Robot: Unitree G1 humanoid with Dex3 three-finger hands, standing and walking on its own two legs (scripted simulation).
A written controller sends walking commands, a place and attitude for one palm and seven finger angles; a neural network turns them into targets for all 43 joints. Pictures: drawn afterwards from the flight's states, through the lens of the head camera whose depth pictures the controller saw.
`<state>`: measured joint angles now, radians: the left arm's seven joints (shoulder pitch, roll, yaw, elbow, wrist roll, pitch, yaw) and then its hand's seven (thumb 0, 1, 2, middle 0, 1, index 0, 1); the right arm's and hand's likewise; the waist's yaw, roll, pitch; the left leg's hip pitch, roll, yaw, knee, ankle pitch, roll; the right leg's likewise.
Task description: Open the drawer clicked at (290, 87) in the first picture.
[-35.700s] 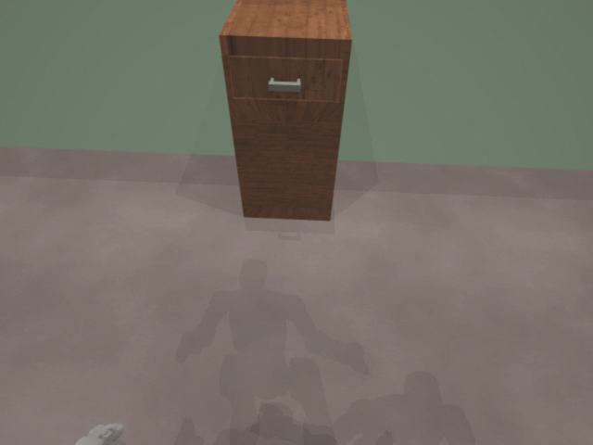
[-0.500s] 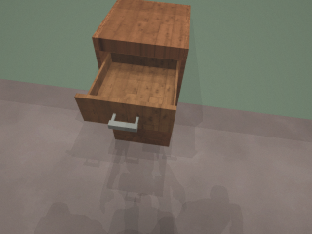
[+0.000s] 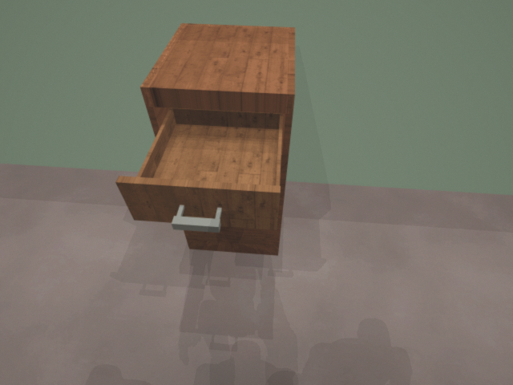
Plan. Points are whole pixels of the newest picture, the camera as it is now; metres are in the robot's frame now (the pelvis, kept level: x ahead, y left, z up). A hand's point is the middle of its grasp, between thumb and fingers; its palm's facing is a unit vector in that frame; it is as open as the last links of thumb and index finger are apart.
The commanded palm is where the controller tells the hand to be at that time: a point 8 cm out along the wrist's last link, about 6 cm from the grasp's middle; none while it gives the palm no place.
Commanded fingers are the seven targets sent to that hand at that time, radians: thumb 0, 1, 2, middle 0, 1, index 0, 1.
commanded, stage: let the arm hang, fingers relaxed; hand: left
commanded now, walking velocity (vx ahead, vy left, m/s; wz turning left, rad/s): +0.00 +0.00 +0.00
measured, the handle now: (198, 217) +0.47 +0.16 -0.09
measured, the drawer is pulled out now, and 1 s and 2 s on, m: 0.29 0.29 0.29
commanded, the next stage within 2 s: look to check the result in 0.12 s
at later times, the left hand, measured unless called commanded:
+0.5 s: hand out of the picture -0.02 +0.13 -0.18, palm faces +0.03 -0.99 -0.17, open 7.4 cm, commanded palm none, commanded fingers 0.00 0.90 0.90 -0.20 -0.30 -0.20 -0.30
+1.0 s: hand out of the picture -0.01 +0.12 -0.17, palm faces +0.03 -0.98 -0.18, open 7.4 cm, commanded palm none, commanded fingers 0.00 0.90 0.90 -0.20 -0.30 -0.20 -0.30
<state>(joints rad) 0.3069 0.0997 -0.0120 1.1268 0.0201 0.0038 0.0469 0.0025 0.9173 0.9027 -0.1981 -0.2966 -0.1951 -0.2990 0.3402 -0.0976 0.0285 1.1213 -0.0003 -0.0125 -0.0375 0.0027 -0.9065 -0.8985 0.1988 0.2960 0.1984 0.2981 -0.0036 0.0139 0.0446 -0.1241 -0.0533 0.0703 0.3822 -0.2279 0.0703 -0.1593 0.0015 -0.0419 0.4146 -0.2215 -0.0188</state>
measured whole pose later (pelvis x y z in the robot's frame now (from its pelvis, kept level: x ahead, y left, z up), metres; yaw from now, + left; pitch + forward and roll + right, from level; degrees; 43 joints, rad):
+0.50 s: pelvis +0.01 -0.02 +0.00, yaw +0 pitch -2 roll +0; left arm 0.32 0.10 0.00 1.14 0.01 -0.01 0.05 0.00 0.91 0.90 -0.20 -0.30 -0.19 -0.30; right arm 0.34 -0.10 0.02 1.13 0.00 -0.01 -0.05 0.00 -0.91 -0.90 0.20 0.30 0.20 0.30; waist -0.01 0.01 0.07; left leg -0.12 -0.03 0.06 0.39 -0.24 0.04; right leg -0.15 0.03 -0.05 0.40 -0.23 -0.04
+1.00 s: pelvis +0.01 -0.03 +0.00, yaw +0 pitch -2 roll +0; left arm 0.31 0.10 0.00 1.14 0.01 -0.01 0.05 0.00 0.91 0.90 -0.20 -0.30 -0.19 -0.30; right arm 0.33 -0.10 0.01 1.13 0.00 0.00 -0.05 0.00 -0.91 -0.90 0.20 0.30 0.20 0.30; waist -0.01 0.01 0.06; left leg -0.11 0.00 0.06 0.39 -0.25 0.02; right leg -0.13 0.05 -0.05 0.39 -0.23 -0.07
